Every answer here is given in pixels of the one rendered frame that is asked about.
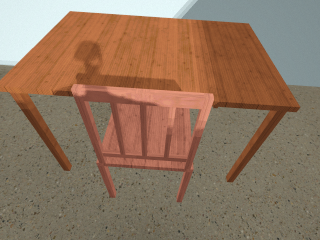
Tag table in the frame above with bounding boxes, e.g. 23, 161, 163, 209
0, 11, 300, 183

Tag chair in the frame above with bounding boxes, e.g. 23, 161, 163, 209
71, 84, 214, 203

